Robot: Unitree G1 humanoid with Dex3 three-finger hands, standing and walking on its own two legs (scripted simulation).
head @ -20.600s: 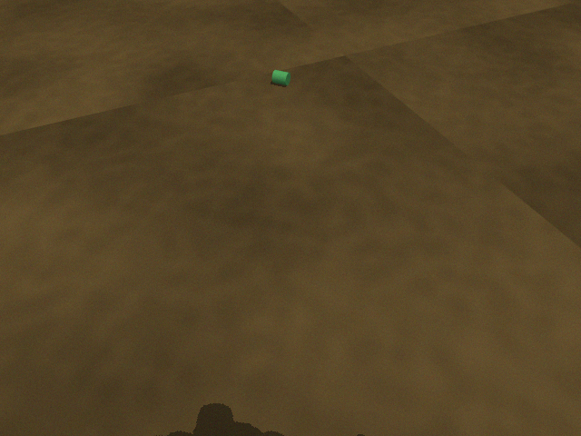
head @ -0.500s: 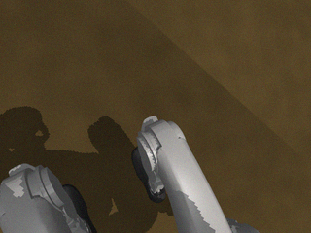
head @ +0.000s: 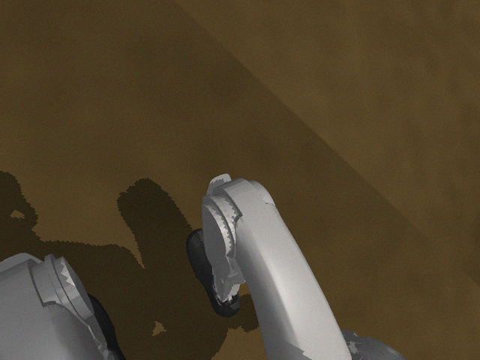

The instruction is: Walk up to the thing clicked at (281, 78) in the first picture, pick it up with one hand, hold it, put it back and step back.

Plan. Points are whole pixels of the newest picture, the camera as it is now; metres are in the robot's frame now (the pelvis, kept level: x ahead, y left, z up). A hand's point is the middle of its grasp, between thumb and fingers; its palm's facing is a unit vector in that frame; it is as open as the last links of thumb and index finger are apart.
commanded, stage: rest palm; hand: left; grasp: from above
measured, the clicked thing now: out of the picture +0.48 +0.33 -0.29
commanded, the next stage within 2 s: close in 1.58 s
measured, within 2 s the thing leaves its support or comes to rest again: neither
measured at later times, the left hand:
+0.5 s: hand out of the picture +0.48 +0.31 -0.23, palm faces +0.01 -0.46 -0.89, open 13.9 cm
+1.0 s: hand out of the picture +0.49 +0.30 -0.26, palm faces +0.04 -0.47 -0.88, open 14.0 cm
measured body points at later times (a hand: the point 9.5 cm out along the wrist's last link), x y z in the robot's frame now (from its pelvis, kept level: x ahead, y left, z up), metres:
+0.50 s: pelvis +0.00 +0.01 -0.01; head +0.30 +0.07 +0.31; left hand +0.48 +0.33 -0.18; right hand -0.01 -0.24 -0.08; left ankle +0.07 +0.14 -0.30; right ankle +0.12 -0.11 -0.30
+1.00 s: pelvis +0.01 +0.01 -0.01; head +0.32 +0.09 +0.29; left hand +0.49 +0.32 -0.21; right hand -0.02 -0.25 -0.05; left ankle +0.07 +0.14 -0.30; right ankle +0.12 -0.11 -0.30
